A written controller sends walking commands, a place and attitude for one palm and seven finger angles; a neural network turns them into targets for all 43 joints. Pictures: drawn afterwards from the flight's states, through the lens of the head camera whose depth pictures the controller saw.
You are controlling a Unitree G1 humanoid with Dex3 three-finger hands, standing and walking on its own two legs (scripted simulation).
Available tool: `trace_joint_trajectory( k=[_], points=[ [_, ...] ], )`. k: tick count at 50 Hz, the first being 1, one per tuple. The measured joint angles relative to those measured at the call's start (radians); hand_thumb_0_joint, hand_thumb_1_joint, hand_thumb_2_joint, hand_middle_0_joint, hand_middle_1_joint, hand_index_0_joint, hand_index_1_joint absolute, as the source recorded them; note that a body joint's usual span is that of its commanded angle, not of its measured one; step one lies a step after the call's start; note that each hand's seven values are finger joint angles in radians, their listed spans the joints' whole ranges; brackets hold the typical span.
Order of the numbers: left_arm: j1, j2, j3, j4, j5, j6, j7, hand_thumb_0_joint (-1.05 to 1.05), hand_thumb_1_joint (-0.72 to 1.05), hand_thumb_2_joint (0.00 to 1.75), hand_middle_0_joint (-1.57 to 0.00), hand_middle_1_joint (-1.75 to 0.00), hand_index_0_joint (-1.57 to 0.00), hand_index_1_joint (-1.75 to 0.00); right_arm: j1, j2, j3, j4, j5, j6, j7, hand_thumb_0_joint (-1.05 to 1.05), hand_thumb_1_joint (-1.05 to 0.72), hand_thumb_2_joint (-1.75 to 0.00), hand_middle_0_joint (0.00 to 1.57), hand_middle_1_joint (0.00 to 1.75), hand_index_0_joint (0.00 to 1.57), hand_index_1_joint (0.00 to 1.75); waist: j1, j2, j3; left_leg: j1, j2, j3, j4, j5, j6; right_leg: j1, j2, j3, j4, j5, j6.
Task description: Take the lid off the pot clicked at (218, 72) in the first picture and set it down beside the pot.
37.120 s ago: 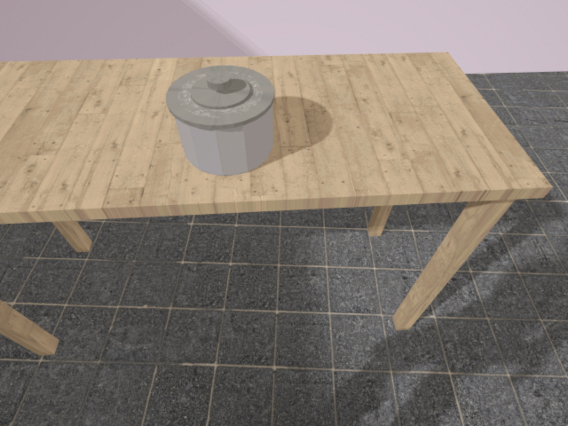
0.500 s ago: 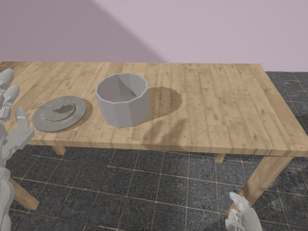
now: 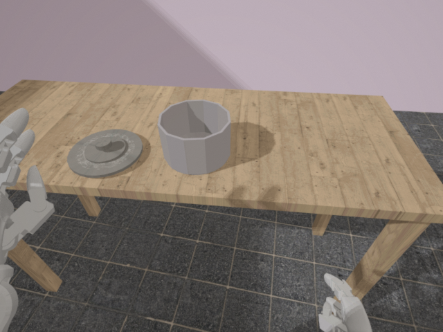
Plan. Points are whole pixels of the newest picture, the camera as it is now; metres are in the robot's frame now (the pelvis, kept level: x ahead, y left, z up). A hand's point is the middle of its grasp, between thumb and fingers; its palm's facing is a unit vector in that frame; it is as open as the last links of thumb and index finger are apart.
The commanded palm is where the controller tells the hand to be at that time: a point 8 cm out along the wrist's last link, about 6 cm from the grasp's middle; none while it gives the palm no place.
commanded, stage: step back with the hand held close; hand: left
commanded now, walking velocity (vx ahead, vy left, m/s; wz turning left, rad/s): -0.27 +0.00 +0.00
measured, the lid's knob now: (103, 143) +0.51 +0.39 +0.05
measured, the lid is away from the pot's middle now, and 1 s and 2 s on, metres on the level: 0.24 0.24 0.24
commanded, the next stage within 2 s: stop stepping back and stand still in 1.00 s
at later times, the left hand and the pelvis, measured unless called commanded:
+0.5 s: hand (11, 235) +0.14 +0.26 +0.22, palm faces +0.33 -0.77 -0.55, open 7.4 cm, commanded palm +0.08 +0.32 +0.23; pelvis -0.05 +0.04 -0.01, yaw -1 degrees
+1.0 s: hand out of the picture +0.05 +0.27 +0.23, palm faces +0.39 -0.77 -0.49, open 7.4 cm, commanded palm -0.02 +0.33 +0.23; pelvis -0.15 +0.05 -0.02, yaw -1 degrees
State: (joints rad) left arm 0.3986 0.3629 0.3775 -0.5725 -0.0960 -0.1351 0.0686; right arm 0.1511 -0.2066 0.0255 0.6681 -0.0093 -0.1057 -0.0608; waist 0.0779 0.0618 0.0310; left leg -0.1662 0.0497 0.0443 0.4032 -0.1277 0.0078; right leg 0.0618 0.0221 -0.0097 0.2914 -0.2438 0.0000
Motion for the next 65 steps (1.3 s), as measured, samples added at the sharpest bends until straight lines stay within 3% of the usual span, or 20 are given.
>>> trace_joint_trajectory(
  k=[6,13,18,22,27,31,34,37,41,43,45,47,49,51,54,56,58,61,62,65],
  points=[
    [0.037,0.048,0.043,-0.067,0.009,-0.048,0.009,0.02,0.89,0.9,-0.21,-0.3,-0.21,-0.3,0.003,-0.025,-0.021,-0.051,0.01,0.045,0.009,0.01,-0.91,-0.9,0.21,0.3,0.2,0.3,-0.037,0.008,-0.013,-0.106,0.001,-0.004,0.09,-0.034,0.014,-0.093,0.001,0.006,0.059,-0.015,0.019],
    [0.109,0.09,0.05,-0.1,0.011,-0.034,0.008,0.02,0.89,0.9,-0.22,-0.3,-0.22,-0.3,0.022,-0.029,-0.047,-0.11,0.021,0.082,0.002,0.01,-0.91,-0.9,0.21,0.3,0.2,0.3,-0.069,-0.035,0.019,-0.149,-0.031,0.042,0.084,-0.02,0.048,-0.188,-0.038,0.043,0.141,-0.034,0.046],
    [0.171,0.143,0.098,-0.176,0.01,-0.045,0.019,0.02,0.89,0.9,-0.22,-0.3,-0.22,-0.3,0.037,-0.01,-0.043,-0.139,0.02,0.076,0.01,0.01,-0.91,-0.9,0.21,0.3,0.2,0.3,-0.074,-0.063,0.046,-0.194,-0.035,0.05,0.083,0.008,0.059,-0.258,-0.048,0.029,0.193,-0.034,0.024],
    [0.201,0.161,0.123,-0.233,0.012,-0.071,0.032,0.02,0.89,0.9,-0.22,-0.31,-0.22,-0.3,0.049,-0.001,-0.038,-0.136,0.019,0.056,0.012,0.01,-0.91,-0.9,0.21,0.3,0.2,0.3,-0.071,-0.051,0.049,-0.23,-0.031,0.033,0.099,0.023,0.06,-0.283,-0.043,0.012,0.201,-0.022,0.031],
    [0.177,0.145,0.134,-0.225,0.015,-0.102,0.053,0.02,0.88,0.9,-0.22,-0.31,-0.22,-0.3,0.063,0.008,-0.035,-0.111,0.022,0.04,0.007,0.01,-0.91,-0.9,0.21,0.3,0.2,0.3,-0.064,-0.016,0.03,-0.249,-0.025,0.01,0.107,0.033,0.05,-0.29,-0.032,-0.01,0.2,-0.018,0.021],
    [0.128,0.106,0.126,-0.171,0.017,-0.105,0.073,0.01,0.88,0.9,-0.22,-0.31,-0.22,-0.3,0.068,0.01,-0.034,-0.092,0.022,0.036,0.003,0.01,-0.91,-0.9,0.21,0.3,0.2,0.3,-0.061,0.002,0.011,-0.266,-0.024,0.003,0.13,-0.048,0.031,-0.294,-0.029,-0.013,0.191,-0.022,0.013],
    [0.098,0.084,0.108,-0.148,0.025,-0.104,0.083,0.01,0.89,0.9,-0.22,-0.3,-0.22,-0.3,0.066,0.0,-0.037,-0.077,0.021,0.033,0.005,0.01,-0.91,-0.9,0.21,0.3,0.2,0.3,-0.063,0.001,0.008,-0.291,-0.032,-0.006,0.201,-0.136,0.01,-0.307,-0.033,-0.006,0.211,0.035,0.04],
    [0.074,0.066,0.075,-0.135,0.034,-0.099,0.082,0.01,0.89,0.9,-0.22,-0.3,-0.22,-0.3,0.067,-0.015,-0.043,-0.063,0.021,0.038,0.002,0.01,-0.91,-0.9,0.21,0.3,0.2,0.3,-0.078,0.0,0.003,-0.304,-0.037,-0.018,0.247,-0.149,0.017,-0.32,-0.03,-0.001,0.258,0.009,0.055],
    [0.035,0.067,0.067,-0.128,0.038,-0.09,0.077,0.01,0.89,0.9,-0.22,-0.3,-0.22,-0.3,0.063,-0.021,-0.048,-0.08,0.012,0.034,-0.012,0.01,-0.91,-0.9,0.21,0.3,0.2,0.3,-0.099,-0.004,0.013,-0.322,-0.023,-0.016,0.215,-0.013,0.064,-0.405,0.003,0.015,0.446,-0.163,0.02],
    [0.009,0.088,0.081,-0.128,0.035,-0.082,0.073,0.02,0.89,0.9,-0.22,-0.3,-0.22,-0.3,0.059,-0.008,-0.057,-0.088,0.002,0.024,-0.004,0.01,-0.91,-0.9,0.21,0.3,0.2,0.3,-0.11,0.0,0.026,-0.328,-0.014,-0.024,0.158,0.064,0.066,-0.456,0.043,0.02,0.631,-0.233,0.005],
    [0.012,0.118,0.101,-0.143,0.027,-0.083,0.069,0.02,0.89,0.9,-0.22,-0.3,-0.22,-0.3,0.06,0.008,-0.061,-0.089,0.002,0.019,0.013,0.01,-0.91,-0.9,0.2,0.3,0.2,0.3,-0.112,-0.005,0.028,-0.331,-0.007,-0.019,0.092,0.105,0.065,-0.454,0.069,0.001,0.704,-0.264,-0.003],
    [0.049,0.144,0.124,-0.177,0.017,-0.085,0.07,0.02,0.89,0.9,-0.22,-0.3,-0.22,-0.3,0.066,0.022,-0.061,-0.094,0.006,0.019,0.03,0.01,-0.91,-0.9,0.2,0.3,0.2,0.3,-0.106,-0.014,0.015,-0.34,-0.005,-0.006,0.03,0.122,0.057,-0.404,0.075,-0.037,0.64,-0.296,-0.016],
    [0.094,0.164,0.144,-0.217,0.007,-0.086,0.071,0.02,0.89,0.9,-0.22,-0.3,-0.22,-0.3,0.071,0.033,-0.061,-0.101,0.005,0.019,0.039,0.01,-0.91,-0.9,0.2,0.3,0.2,0.3,-0.09,-0.026,-0.006,-0.366,-0.01,0.016,-0.002,0.109,0.033,-0.318,0.066,-0.077,0.458,-0.307,-0.041],
    [0.133,0.187,0.171,-0.256,0.004,-0.097,0.079,0.02,0.89,0.9,-0.22,-0.3,-0.22,-0.3,0.056,0.039,-0.055,-0.098,0.008,0.021,0.043,0.01,-0.91,-0.9,0.21,0.3,0.2,0.3,-0.057,-0.068,-0.018,-0.446,-0.034,0.044,0.12,-0.053,-0.025,-0.264,0.017,-0.065,0.265,-0.211,-0.079],
    [0.119,0.148,0.109,-0.265,0.02,-0.107,0.063,0.02,0.89,0.9,-0.22,-0.31,-0.22,-0.3,0.03,0.026,-0.053,-0.024,0.007,0.051,0.032,0.01,-0.91,-0.9,0.21,0.3,0.2,0.3,-0.051,-0.044,-0.012,-0.515,-0.071,-0.026,0.575,-0.28,-0.054,-0.268,0.003,-0.067,0.286,-0.124,-0.031],
    [0.069,0.134,0.061,-0.194,0.042,-0.112,0.038,0.01,0.88,0.9,-0.22,-0.31,-0.22,-0.3,0.043,0.032,-0.048,0.027,0.021,0.05,0.036,0.01,-0.91,-0.9,0.21,0.3,0.2,0.3,-0.044,-0.071,-0.058,-0.477,-0.08,-0.008,0.708,-0.323,-0.048,-0.274,-0.032,-0.057,0.277,-0.108,-0.008],
    [0.002,0.108,0.043,-0.116,0.036,-0.061,0.022,0.01,0.88,0.9,-0.22,-0.31,-0.22,-0.3,0.047,0.032,-0.03,0.023,0.029,0.064,0.03,0.01,-0.91,-0.9,0.21,0.3,0.2,0.3,-0.043,-0.104,-0.077,-0.358,-0.063,0.009,0.617,-0.325,-0.035,-0.288,-0.068,-0.036,0.278,-0.102,0.005],
    [0.009,0.086,0.088,-0.075,0.018,-0.054,0.051,0.01,0.88,0.9,-0.22,-0.31,-0.22,-0.3,0.035,0.008,-0.012,-0.054,0.032,0.047,0.007,0.01,-0.91,-0.9,0.21,0.3,0.2,0.3,-0.091,-0.071,-0.069,-0.139,-0.006,-0.045,0.23,-0.195,0.001,-0.344,-0.056,-0.032,0.321,-0.095,0.02],
    [0.011,0.086,0.096,-0.075,0.014,-0.052,0.056,0.01,0.89,0.9,-0.22,-0.3,-0.22,-0.3,0.023,0.007,-0.021,-0.069,0.031,0.035,0.003,0.01,-0.91,-0.9,0.21,0.3,0.2,0.3,-0.111,-0.069,-0.048,-0.137,-0.008,-0.053,0.2,-0.162,0.002,-0.362,-0.062,-0.037,0.34,-0.095,0.027],
    [0.065,0.099,0.113,-0.121,0.007,-0.046,0.05,0.01,0.89,0.9,-0.22,-0.3,-0.21,-0.3,0.005,0.025,-0.025,-0.089,0.034,0.025,0.01,0.01,-0.91,-0.9,0.21,0.3,0.2,0.3,-0.106,-0.107,0.012,-0.136,-0.013,-0.023,0.188,-0.152,-0.016,-0.361,-0.064,0.001,0.301,-0.056,0.033]
  ],
)
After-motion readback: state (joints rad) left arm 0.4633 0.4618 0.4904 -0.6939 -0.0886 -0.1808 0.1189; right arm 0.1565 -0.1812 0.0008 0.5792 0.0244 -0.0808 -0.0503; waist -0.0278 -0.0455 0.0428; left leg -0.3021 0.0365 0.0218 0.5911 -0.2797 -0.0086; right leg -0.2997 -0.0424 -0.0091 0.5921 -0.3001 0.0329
